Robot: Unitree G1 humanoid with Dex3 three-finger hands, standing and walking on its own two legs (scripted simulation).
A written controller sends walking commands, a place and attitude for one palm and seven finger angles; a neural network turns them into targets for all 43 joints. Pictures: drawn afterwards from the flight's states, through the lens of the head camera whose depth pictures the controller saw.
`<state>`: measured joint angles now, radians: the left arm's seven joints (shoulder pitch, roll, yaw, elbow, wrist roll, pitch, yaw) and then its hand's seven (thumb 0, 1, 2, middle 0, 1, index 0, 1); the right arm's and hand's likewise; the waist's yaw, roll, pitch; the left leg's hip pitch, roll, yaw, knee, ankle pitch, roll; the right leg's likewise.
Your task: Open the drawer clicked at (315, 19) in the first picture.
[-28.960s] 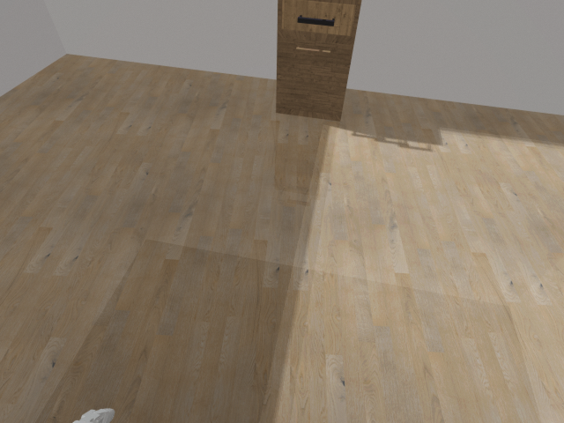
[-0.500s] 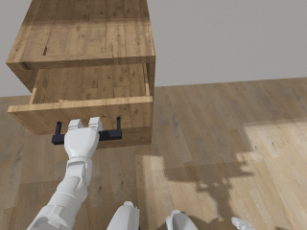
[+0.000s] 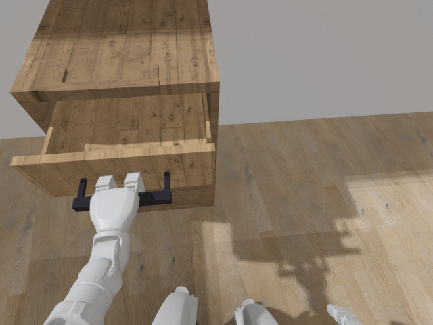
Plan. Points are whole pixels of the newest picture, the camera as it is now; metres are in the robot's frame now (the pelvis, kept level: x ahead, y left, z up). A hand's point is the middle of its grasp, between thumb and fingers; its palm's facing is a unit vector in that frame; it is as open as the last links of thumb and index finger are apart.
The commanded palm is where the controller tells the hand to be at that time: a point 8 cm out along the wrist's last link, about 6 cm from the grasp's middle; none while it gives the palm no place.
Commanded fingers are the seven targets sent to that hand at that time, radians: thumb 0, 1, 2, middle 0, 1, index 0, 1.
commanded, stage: pull the drawer open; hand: left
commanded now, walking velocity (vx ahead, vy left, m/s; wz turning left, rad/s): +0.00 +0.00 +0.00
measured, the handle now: (124, 190) +0.38 +0.21 -0.05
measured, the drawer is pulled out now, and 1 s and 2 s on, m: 0.16 0.19 0.21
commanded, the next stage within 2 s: none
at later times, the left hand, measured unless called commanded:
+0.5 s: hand (124, 220) +0.33 +0.20 -0.08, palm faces -0.03 -0.06 -1.00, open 5.4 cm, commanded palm +0.29 +0.20 -0.02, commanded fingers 0.00 0.90 0.90 -0.40 -1.35 -0.40 -1.35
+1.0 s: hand (123, 228) +0.31 +0.20 -0.08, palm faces -0.02 -0.07 -1.00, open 5.4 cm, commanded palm +0.28 +0.20 -0.02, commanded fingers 0.00 0.90 0.90 -0.40 -1.35 -0.40 -1.35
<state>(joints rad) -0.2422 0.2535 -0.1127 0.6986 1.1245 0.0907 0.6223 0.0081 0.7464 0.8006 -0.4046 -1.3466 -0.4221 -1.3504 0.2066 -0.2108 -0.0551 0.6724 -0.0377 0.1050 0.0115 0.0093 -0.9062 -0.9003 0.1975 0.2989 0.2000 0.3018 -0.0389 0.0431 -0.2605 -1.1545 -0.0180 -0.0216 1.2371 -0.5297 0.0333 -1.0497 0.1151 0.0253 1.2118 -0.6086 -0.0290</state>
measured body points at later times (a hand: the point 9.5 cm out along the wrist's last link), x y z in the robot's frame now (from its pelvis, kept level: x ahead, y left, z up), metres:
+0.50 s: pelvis +0.00 +0.00 +0.00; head +0.10 +0.00 +0.44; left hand +0.32 +0.20 -0.02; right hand +0.13 -0.25 -0.13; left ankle +0.02 +0.10 -0.63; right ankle -0.03 -0.11 -0.63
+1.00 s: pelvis +0.00 +0.00 +0.00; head +0.09 +0.01 +0.44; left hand +0.31 +0.20 -0.02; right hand +0.13 -0.24 -0.13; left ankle +0.02 +0.10 -0.63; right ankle -0.03 -0.11 -0.63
